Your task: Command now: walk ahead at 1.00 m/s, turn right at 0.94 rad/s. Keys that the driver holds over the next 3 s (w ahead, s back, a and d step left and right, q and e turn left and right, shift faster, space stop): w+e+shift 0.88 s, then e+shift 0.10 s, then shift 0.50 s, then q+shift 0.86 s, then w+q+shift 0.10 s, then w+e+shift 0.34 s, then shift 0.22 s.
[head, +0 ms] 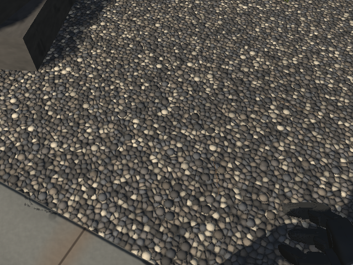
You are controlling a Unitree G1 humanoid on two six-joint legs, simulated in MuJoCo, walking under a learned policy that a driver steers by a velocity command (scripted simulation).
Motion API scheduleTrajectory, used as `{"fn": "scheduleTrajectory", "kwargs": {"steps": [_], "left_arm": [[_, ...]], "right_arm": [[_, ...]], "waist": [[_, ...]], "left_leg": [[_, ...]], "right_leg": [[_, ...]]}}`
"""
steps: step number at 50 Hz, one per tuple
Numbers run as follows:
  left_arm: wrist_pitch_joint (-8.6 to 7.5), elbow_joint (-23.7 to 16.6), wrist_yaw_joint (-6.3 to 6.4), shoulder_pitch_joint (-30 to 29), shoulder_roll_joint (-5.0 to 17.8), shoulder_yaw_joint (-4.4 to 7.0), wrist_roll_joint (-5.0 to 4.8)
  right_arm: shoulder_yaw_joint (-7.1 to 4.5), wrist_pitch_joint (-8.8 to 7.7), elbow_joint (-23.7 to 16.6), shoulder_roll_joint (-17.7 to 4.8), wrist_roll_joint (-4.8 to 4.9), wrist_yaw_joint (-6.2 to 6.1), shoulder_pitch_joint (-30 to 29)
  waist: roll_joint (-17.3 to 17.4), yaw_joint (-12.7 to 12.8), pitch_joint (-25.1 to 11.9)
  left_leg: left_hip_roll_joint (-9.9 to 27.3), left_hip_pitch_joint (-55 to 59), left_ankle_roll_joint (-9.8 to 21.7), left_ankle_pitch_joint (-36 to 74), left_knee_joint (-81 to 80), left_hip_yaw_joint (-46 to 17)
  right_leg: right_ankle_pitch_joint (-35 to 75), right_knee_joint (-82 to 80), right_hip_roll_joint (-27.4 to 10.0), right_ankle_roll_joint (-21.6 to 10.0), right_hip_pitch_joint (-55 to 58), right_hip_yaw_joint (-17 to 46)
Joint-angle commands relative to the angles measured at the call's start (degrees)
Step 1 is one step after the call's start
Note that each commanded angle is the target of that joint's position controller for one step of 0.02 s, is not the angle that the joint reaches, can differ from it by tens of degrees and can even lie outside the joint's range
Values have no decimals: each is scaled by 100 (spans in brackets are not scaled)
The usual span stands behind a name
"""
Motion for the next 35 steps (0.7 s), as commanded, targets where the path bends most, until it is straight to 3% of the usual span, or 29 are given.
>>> {"fn": "scheduleTrajectory", "kwargs": {"steps": [1,2,3,4,5,6,8,9,12,15,16,18,19,20,21,22,23,24,25,26,27,29,30,32,34,35], "left_arm": [[-198,-805,38,-674,-75,-60,-71],[-136,-1057,28,-318,58,-168,-164],[-17,-875,62,-837,436,-124,2],[43,-895,-6,-1193,485,-108,102],[109,-916,-92,-1431,435,-102,153],[184,-1036,-185,-1531,270,-134,213],[338,-1266,-282,-1811,-18,-235,210],[385,-1413,-317,-1985,-91,-279,209],[413,-1783,-405,-2478,-76,-367,186],[412,-1924,-508,-3060,-25,-430,171],[395,-1946,-535,-3220,-65,-455,173],[361,-1833,-507,-3079,32,-422,165],[346,-1716,-465,-2702,143,-377,161],[324,-1509,-411,-1958,320,-288,160],[298,-1160,-326,-796,546,-148,148],[286,-772,-178,127,794,42,119],[367,-774,-29,-341,1284,203,-18],[462,-1112,-32,-532,1807,289,182],[474,-1138,48,-347,1537,300,149],[414,-968,103,-503,1228,237,122],[314,-873,134,-649,1038,181,104],[137,-897,167,-993,767,47,89],[62,-881,135,-983,683,8,61],[-43,-881,94,-1072,740,28,45],[-85,-873,48,-1090,772,77,53],[-95,-845,13,-1031,817,106,24]], "right_arm": [[-790,-54,492,-1864,-279,-282,3467],[-874,11,450,-1990,-215,-217,2854],[-773,44,311,-1268,-171,-186,2191],[-683,61,376,-869,-125,-160,1985],[-649,64,511,-728,-147,-148,2030],[-618,27,714,-660,-122,-156,2210],[-574,-84,1059,-418,11,-72,2467],[-574,-132,1142,-400,63,-31,2478],[-602,-240,1205,-526,52,-3,2146],[-642,-260,1367,-709,35,-19,2286],[-662,-251,1420,-818,30,-32,2423],[-722,-177,1467,-1104,38,-97,2759],[-772,-97,1446,-1295,36,-151,2767],[-822,8,1395,-1473,15,-189,2640],[-854,101,1270,-1571,1,-196,2372],[-855,157,1192,-1480,-50,-148,2261],[-691,139,951,-728,-132,-33,2228],[-658,30,228,-814,31,-44,2375],[-623,-130,130,-1011,-6,-34,1788],[-585,-198,164,-980,15,-35,1655],[-560,-172,199,-916,-57,-55,1534],[-537,84,321,-861,-237,-58,1852],[-533,195,274,-809,-253,-47,1766],[-447,258,-70,-584,-199,6,1035],[-345,237,-266,-353,-60,83,501],[-336,227,-263,-341,8,100,412]], "waist": [[1442,-1794,-2388],[2418,-1252,-2685],[1217,-1291,-1620],[532,-1273,-930],[213,-1218,-587],[364,-1108,-336],[531,-960,-51],[524,-886,20],[556,-638,287],[199,-707,708],[163,-745,754],[332,-646,449],[503,-389,177],[586,46,-251],[642,564,-748],[264,825,-1094],[-1186,152,-670],[-1357,-172,-1819],[-309,52,-1578],[142,-246,-598],[474,-556,-130],[558,-1060,121],[528,-1125,205],[359,-1061,474],[103,-886,479],[10,-784,384]], "left_leg": [[2117,5913,565,-3451,-195,-2582],[2614,5801,987,-4184,-1203,-4937],[2222,4913,926,-4545,-1293,-3966],[1942,4131,847,-3493,-1227,-2850],[1708,3631,747,-2488,-1271,-2089],[1569,3276,707,-1881,-1342,-1508],[1453,2991,568,-886,-1498,-710],[1457,2910,522,-417,-1599,-346],[1219,2420,410,578,-1970,811],[922,2379,284,1405,-2259,1714],[894,2496,222,2175,-2207,1928],[946,3086,122,4969,-1487,2088],[1069,3314,96,5949,-839,2078],[1214,3289,122,6492,217,2019],[1332,2845,219,6469,1653,1875],[1064,1726,196,4236,3573,1834],[-58,-45,34,-2009,5852,1785],[-466,-1830,-143,-2671,7113,535],[-103,-2207,-99,-2105,6663,-89],[129,-2092,-67,-1827,5948,-96],[294,-1662,-111,-1879,5393,-71],[482,-828,-275,-2196,4679,-94],[552,-602,-344,-2393,4236,-44],[573,-176,-413,-1731,3064,175],[402,638,-371,-220,1875,290],[279,1030,-320,359,1431,331]], "right_leg": [[144,4485,-28,84,-3780,-479],[32,5358,-226,79,-4696,-846],[737,5393,-717,67,-5026,-1039],[1118,5106,-924,127,-4959,-1192],[1180,4934,-1081,184,-4848,-1239],[1172,4846,-1220,225,-4824,-1231],[1191,4774,-1435,257,-4996,-1300],[1307,4688,-1487,266,-5114,-1352],[2231,3924,-1497,289,-4934,-1581],[2828,2449,-1298,126,-4405,-2255],[2873,1996,-1153,-1,-4089,-2515],[2641,1675,-664,-201,-3420,-2932],[2349,1606,-476,-294,-3001,-2958],[2067,1588,-313,-419,-2186,-2875],[1842,1453,-210,-606,-931,-2629],[1599,1019,-254,-768,589,-2112],[1832,806,-1235,-1023,1011,-425],[1344,-321,-2284,-2219,2492,2650],[595,-1166,-2413,-2060,2088,3131],[785,-1407,-2262,-1833,1041,2722],[1414,-1428,-1985,-1644,77,2202],[2211,-1446,-1547,-1493,-1254,1316],[2282,-1510,-1393,-1459,-1751,1101],[2224,-1781,-1054,-1328,-2654,724],[2416,-1848,-722,-1014,-3139,435],[2680,-1821,-690,-874,-3123,400]]}}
